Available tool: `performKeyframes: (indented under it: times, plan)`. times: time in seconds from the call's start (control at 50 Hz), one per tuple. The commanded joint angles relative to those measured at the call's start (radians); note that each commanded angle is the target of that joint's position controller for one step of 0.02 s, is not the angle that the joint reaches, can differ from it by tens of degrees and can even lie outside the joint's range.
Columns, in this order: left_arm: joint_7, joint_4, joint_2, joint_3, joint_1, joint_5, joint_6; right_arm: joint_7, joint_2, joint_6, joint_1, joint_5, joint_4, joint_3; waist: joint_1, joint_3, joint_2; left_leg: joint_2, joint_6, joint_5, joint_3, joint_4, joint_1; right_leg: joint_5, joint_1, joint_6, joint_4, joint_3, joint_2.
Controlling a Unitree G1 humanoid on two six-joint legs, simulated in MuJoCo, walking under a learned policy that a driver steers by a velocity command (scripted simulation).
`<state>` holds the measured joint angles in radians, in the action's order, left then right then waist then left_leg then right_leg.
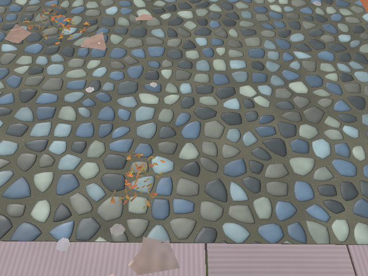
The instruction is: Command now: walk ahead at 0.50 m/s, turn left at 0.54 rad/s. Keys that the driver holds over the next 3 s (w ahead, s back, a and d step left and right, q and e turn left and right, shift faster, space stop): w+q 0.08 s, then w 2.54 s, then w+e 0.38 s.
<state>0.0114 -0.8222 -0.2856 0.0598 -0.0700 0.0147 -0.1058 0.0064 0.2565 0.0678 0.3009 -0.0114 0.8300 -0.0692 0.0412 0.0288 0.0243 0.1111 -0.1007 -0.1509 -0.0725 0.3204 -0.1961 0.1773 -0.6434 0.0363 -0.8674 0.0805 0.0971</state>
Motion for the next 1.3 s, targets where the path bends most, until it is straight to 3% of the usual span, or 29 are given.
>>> performKeyframes:
  times: [0.02,0.1,0.16,0.24,0.28,0.3,0.32,0.34,0.38,0.4,0.44,0.5,0.52,0.54,0.56,0.58,0.6,0.64,0.72,0.8,0.96,1.0,1.04,1.06,1.08,1.12,1.14,1.2,1.3]
  plan:
    - [0.0,0.062,-0.042,0.007,0.042,-0.004,0.0,-0.019,0.175,0.008,-0.019,-0.007,-0.078,-0.043,-0.01,-0.035,-0.097,-0.203,-0.137,0.148,-0.16,-0.111,-0.079,-0.186,0.105,0.023,0.183,-0.039,-0.054]
    - [-0.015,0.127,-0.035,0.005,0.194,-0.018,-0.003,-0.023,0.086,-0.022,0.188,-0.018,-0.02,-0.015,0.072,-0.056,-0.051,-0.215,-0.103,0.214,-0.284,-0.007,0.227,-0.016,-0.02,-0.005,0.283,-0.047,-0.103]
    - [-0.042,0.173,-0.036,0.01,0.3,-0.02,-0.045,-0.032,0.133,-0.047,0.301,-0.019,0.031,-0.02,0.12,-0.113,-0.124,-0.232,-0.074,0.504,-0.35,0.062,0.453,0.021,-0.018,-0.012,0.395,-0.076,-0.14]
    - [-0.043,0.118,-0.047,0.031,0.093,-0.045,-0.048,-0.034,0.155,-0.054,0.146,-0.012,0.022,-0.019,-0.04,-0.257,-0.156,-0.17,0.031,0.989,-0.262,0.248,0.115,-0.186,0.64,-0.07,0.481,-0.083,-0.149]
    - [-0.007,0.011,-0.142,0.068,-0.241,-0.057,0.001,-0.034,0.168,-0.024,-0.016,0.004,-0.028,-0.028,-0.214,-0.367,-0.046,-0.104,0.116,0.585,-0.206,0.511,-0.327,-0.317,1.206,-0.123,0.442,0.017,0.022]
    - [0.011,-0.059,-0.128,0.063,-0.374,-0.049,0.032,-0.029,0.09,-0.006,-0.115,0.017,-0.043,-0.012,-0.286,-0.267,0.068,-0.044,0.125,-0.274,-0.096,0.74,-0.562,-0.564,1.283,-0.148,0.487,0.075,0.132]
    - [0.016,-0.089,-0.131,0.048,-0.434,-0.001,0.048,-0.02,0.04,0.037,-0.182,0.018,-0.074,0.0,-0.265,-0.109,0.159,-0.008,0.116,-0.554,-0.027,1.005,-0.826,-1.168,1.284,-0.157,0.351,0.151,0.245]
    - [0.025,-0.087,-0.109,0.042,-0.392,0.021,0.061,-0.009,0.025,0.044,-0.034,-0.036,-0.055,0.003,-0.188,-0.122,0.233,-0.046,0.142,-0.608,-0.015,1.161,-0.976,-1.196,1.275,-0.272,0.331,0.149,0.342]
    - [0.032,-0.087,-0.081,0.041,-0.256,-0.026,0.07,-0.015,0.003,-0.004,-0.071,-0.071,-0.129,0.033,-0.116,-0.045,0.321,-0.245,0.141,-0.717,-0.067,1.181,-1.02,-0.432,1.017,-0.251,0.524,0.226,0.405]
    - [0.027,-0.084,-0.05,0.025,-0.178,-0.032,0.068,-0.025,-0.012,-0.02,-0.148,-0.05,-0.163,0.045,-0.091,0.061,0.214,-0.27,0.147,-0.742,-0.043,1.193,-1.015,-0.272,0.835,-0.217,0.612,0.211,0.378]
    - [0.025,-0.049,-0.134,0.035,0.016,-0.042,0.056,-0.012,-0.028,-0.023,-0.1,0.001,-0.197,0.059,0.043,0.141,0.112,-0.272,0.139,-0.497,0.059,0.964,-0.713,-0.245,0.447,-0.141,0.732,0.035,0.249]
    - [0.002,-0.06,-0.235,0.064,-0.035,-0.034,0.042,0.013,0.065,-0.012,0.175,0.016,-0.11,-0.006,0.187,-0.096,0.114,-0.074,0.077,-0.026,0.21,0.631,0.107,-0.655,0.212,-0.139,0.623,-0.136,0.115]
    - [-0.005,-0.08,-0.17,0.043,-0.087,-0.034,0.044,0.009,0.121,-0.027,0.358,0.025,-0.043,-0.041,0.262,-0.196,0.029,-0.007,0.036,-0.072,0.266,0.683,0.226,-0.852,0.28,-0.114,0.395,-0.176,0.094]
    - [-0.007,-0.066,-0.097,0.02,-0.136,-0.051,0.046,-0.005,0.237,-0.03,0.406,0.036,-0.043,-0.072,0.253,-0.21,-0.247,-0.186,-0.073,-0.124,-0.1,0.411,0.225,-0.571,0.201,-0.035,-0.006,-0.175,-0.019]
    - [-0.022,-0.072,-0.008,-0.006,-0.237,-0.031,0.032,-0.009,0.268,-0.025,0.376,0.038,-0.053,-0.059,0.147,-0.37,-0.513,-0.426,-0.197,-0.283,-0.641,0.081,0.26,0.306,0.177,-0.018,-0.392,-0.019,-0.164]
    - [-0.038,-0.089,-0.041,0.009,-0.242,-0.053,0.018,-0.003,0.195,-0.006,0.248,0.029,-0.103,-0.034,0.109,-0.344,-0.344,-0.474,-0.192,-0.448,-0.771,-0.008,0.2,0.3,0.109,-0.046,-0.615,0.111,-0.153]
    - [-0.038,-0.045,-0.047,0.01,-0.155,-0.07,0.01,0.009,0.175,0.007,0.161,0.01,-0.111,-0.025,0.09,-0.189,-0.245,-0.473,-0.159,-0.499,-0.695,-0.017,0.094,0.265,-0.003,-0.081,-0.671,0.063,-0.114]
    - [-0.02,-0.012,-0.037,0.007,-0.109,-0.05,0.013,0.023,0.115,0.018,0.067,0.028,-0.086,-0.003,0.033,-0.041,-0.114,-0.425,-0.111,-0.304,-0.462,0.033,-0.094,0.183,-0.031,-0.13,-0.651,0.012,-0.02]
    - [-0.011,-0.001,-0.025,0.002,-0.196,-0.048,0.049,0.017,0.06,0.035,0.016,0.015,-0.042,0.016,-0.058,0.017,-0.137,-0.353,-0.107,-0.122,-0.184,-0.102,-0.128,0.115,-0.015,-0.129,-0.449,-0.004,0.019]
    - [-0.02,0.022,-0.018,-0.002,-0.089,-0.017,0.043,-0.013,0.073,0.037,0.063,0.019,-0.009,0.006,-0.045,0.024,-0.061,-0.335,-0.113,0.104,-0.036,-0.175,0.011,-0.077,-0.08,-0.073,-0.139,-0.044,0.038]
    - [-0.053,0.069,-0.033,-0.007,0.075,-0.033,0.034,-0.016,0.153,0.018,0.073,-0.016,0.041,-0.037,-0.002,0.069,-0.09,-0.384,-0.078,0.046,0.053,-0.191,0.151,-0.176,0.047,-0.074,0.295,-0.088,0.003]
    - [-0.052,0.055,-0.065,0.008,0.017,-0.028,0.028,-0.016,0.163,0.008,0.044,-0.016,0.047,-0.044,-0.04,0.039,-0.097,-0.383,-0.054,0.192,0.063,-0.106,0.196,-0.12,0.136,-0.101,0.327,-0.113,-0.024]
    - [-0.042,-0.03,-0.14,0.052,-0.245,-0.028,0.027,-0.017,0.134,-0.007,0.026,-0.003,0.048,-0.032,-0.158,-0.113,-0.073,-0.294,-0.001,0.422,0.13,0.233,0.131,-0.085,0.473,-0.139,0.319,-0.161,-0.085]
    - [-0.031,-0.055,-0.231,0.073,-0.396,-0.022,0.029,-0.019,0.071,-0.012,0.057,0.021,0.026,-0.006,-0.189,-0.241,0.11,-0.212,0.045,0.121,0.161,0.592,-0.065,-0.045,0.724,-0.196,0.347,0.1,0.108]
    - [-0.04,-0.063,-0.273,0.073,-0.399,-0.014,0.025,-0.012,-0.04,0.008,0.19,0.005,0.022,0.021,-0.096,-0.338,0.362,-0.035,0.093,-0.412,0.056,0.89,-0.401,0.256,0.955,-0.347,0.559,0.608,0.27]
    - [-0.043,-0.03,-0.133,0.035,-0.276,-0.025,0.008,-0.003,0.125,0.042,0.01,-0.038,-0.002,-0.013,-0.122,-0.186,0.137,-0.14,0.051,-0.303,-0.045,1.021,-0.55,0.347,0.793,-0.268,0.626,0.498,0.242]
    - [-0.043,-0.017,-0.119,0.028,-0.211,-0.018,0.006,-0.011,0.122,0.046,-0.039,-0.029,-0.012,-0.01,-0.094,-0.137,0.047,-0.199,0.042,-0.209,-0.022,0.983,-0.517,0.243,0.671,-0.247,0.633,0.394,0.215]
    - [-0.041,-0.02,-0.06,0.01,-0.168,0.002,-0.006,-0.016,0.098,0.025,-0.03,-0.013,-0.007,-0.017,-0.036,-0.086,0.075,-0.261,0.04,-0.086,-0.021,0.862,-0.409,0.059,0.508,-0.241,0.7,0.209,0.139]
    - [-0.018,-0.052,-0.103,0.02,-0.246,-0.012,-0.007,-0.02,0.071,0.002,-0.143,0.002,-0.033,-0.014,-0.053,-0.004,0.009,-0.276,0.095,0.051,0.002,0.642,-0.54,-0.1,0.53,-0.264,0.766,0.097,0.136]
